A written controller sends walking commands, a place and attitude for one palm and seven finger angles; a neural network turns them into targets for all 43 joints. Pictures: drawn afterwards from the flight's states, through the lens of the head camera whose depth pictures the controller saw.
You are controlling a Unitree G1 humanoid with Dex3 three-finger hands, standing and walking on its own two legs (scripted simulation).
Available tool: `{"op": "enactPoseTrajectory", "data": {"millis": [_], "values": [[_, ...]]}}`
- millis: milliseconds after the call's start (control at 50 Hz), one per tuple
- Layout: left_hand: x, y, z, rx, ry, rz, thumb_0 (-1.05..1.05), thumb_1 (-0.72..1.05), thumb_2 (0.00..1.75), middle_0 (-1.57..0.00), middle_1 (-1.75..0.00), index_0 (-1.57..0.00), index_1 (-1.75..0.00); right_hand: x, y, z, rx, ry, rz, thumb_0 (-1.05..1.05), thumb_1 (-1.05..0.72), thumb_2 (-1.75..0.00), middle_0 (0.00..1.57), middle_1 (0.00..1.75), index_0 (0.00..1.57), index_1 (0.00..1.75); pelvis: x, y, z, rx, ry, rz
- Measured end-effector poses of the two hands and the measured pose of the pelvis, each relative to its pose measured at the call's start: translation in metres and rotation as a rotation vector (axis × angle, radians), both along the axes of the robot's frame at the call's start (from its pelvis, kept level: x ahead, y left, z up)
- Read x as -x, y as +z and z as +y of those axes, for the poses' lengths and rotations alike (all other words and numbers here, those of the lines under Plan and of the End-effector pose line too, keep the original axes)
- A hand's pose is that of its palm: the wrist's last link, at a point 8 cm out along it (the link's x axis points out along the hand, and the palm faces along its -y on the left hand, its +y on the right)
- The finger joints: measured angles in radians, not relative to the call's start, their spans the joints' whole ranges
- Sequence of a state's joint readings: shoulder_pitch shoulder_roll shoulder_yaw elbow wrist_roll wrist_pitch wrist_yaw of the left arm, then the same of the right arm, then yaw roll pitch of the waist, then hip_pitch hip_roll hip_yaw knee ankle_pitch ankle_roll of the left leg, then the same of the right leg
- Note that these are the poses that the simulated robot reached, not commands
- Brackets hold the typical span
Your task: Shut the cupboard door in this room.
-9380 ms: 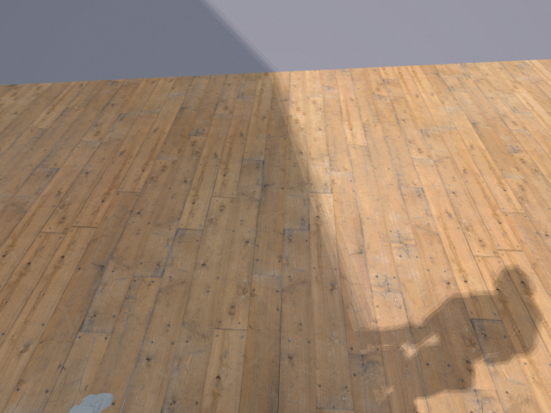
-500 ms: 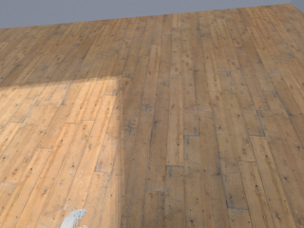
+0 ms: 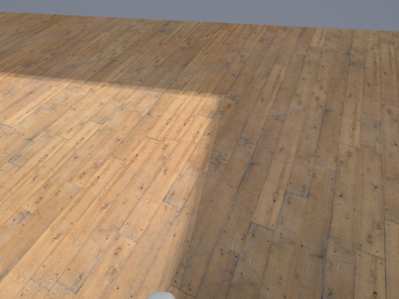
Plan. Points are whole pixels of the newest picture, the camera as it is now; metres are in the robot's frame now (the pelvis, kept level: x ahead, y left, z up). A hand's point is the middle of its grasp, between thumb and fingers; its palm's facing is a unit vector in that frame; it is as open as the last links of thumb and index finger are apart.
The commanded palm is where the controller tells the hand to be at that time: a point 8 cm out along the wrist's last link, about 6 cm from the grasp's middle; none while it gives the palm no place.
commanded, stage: turn or walk to find it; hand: left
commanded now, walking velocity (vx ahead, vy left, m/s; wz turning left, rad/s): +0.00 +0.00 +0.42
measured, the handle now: out of the picture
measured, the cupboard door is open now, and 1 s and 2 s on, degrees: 79 79 79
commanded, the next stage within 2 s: none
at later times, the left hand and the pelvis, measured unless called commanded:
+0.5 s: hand out of the picture +0.02 +0.27 -0.17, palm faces +0.21 -0.95 -0.25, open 7.4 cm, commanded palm none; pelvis -0.02 +0.05 +0.00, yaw +10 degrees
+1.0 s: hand out of the picture -0.04 +0.19 -0.15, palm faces +0.41 -0.87 -0.28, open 7.3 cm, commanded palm none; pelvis -0.03 -0.01 +0.00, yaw +24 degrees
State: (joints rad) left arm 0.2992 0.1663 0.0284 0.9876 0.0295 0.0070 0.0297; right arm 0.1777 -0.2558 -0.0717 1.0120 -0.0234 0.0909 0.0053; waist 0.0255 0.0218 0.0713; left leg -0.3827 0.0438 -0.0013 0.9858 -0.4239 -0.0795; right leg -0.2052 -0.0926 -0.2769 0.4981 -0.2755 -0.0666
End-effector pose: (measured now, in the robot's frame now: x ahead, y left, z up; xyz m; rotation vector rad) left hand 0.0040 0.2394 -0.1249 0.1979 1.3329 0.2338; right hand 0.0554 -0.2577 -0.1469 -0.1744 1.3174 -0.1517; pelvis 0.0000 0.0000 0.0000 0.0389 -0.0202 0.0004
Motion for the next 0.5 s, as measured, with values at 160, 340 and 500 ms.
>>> {"op": "enactPoseTrajectory", "data": {"millis": [160, 340, 500], "values": [[0.06, -0.03, 0.037, 0.047, 0.116, 0.08, 0.0, 0.9, 0.9, -0.2, -0.3, -0.2, -0.3, -0.066, 0.015, 0.052, 0.029, 0.156, -0.166, 0.01, -0.91, -0.9, 0.19, 0.3, 0.19, 0.3, 0.014, -0.013, 0.032, 0.041, 0.074, 0.009], [0.046, -0.024, 0.071, 0.055, 0.156, 0.015, 0.01, 0.9, 0.9, -0.2, -0.3, -0.2, -0.3, -0.058, 0.028, 0.093, 0.029, 0.214, -0.169, 0.01, -0.91, -0.9, 0.2, 0.3, 0.2, 0.3, 0.02, -0.002, 0.055, 0.055, 0.133, 0.001], [0.003, -0.008, 0.075, 0.012, 0.133, -0.097, 0.0, 0.9, 0.9, -0.2, -0.3, -0.2, -0.3, -0.021, 0.018, 0.086, 0.004, 0.184, -0.073, 0.01, -0.91, -0.9, 0.2, 0.3, 0.2, 0.3, 0.021, 0.001, 0.049, 0.044, 0.179, 0.016]]}}
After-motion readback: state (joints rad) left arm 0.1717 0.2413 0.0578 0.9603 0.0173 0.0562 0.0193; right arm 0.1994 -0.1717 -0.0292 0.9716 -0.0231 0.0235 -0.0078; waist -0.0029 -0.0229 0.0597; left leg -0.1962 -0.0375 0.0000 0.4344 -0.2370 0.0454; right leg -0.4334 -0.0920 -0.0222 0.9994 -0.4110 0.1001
